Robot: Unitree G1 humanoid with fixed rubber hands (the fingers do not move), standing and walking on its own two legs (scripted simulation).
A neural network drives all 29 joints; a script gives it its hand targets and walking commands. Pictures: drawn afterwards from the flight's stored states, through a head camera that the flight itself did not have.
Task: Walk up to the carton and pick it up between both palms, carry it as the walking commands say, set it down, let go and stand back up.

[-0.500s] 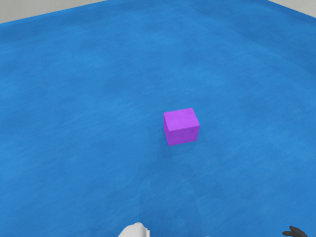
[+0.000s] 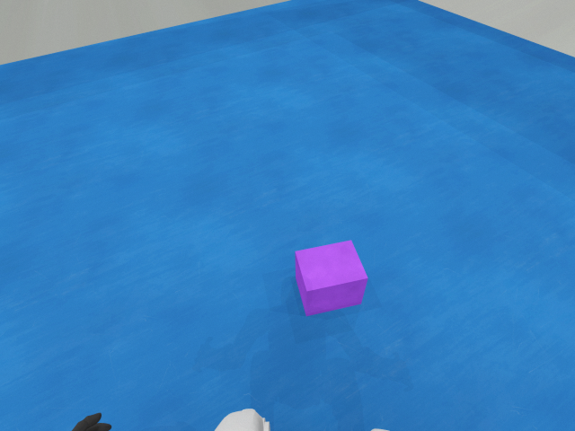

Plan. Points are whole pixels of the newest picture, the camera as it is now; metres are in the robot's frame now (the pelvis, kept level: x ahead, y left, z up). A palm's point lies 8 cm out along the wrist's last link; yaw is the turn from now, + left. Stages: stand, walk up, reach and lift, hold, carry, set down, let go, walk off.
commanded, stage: walk up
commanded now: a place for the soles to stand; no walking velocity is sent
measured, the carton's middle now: (328, 278) +0.73 -0.07 -0.65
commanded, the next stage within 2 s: none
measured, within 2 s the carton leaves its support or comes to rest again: neither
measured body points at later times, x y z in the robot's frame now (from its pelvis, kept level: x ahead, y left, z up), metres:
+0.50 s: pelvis +0.17 +0.00 +0.00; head +0.18 -0.02 +0.45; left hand +0.27 +0.32 -0.09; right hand +0.23 -0.33 -0.12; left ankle +0.22 +0.12 -0.66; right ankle +0.20 -0.12 -0.70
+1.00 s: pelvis +0.26 +0.01 +0.00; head +0.28 +0.02 +0.44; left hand +0.38 +0.32 -0.12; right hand +0.37 -0.31 -0.11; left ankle +0.32 +0.14 -0.70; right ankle +0.23 -0.12 -0.70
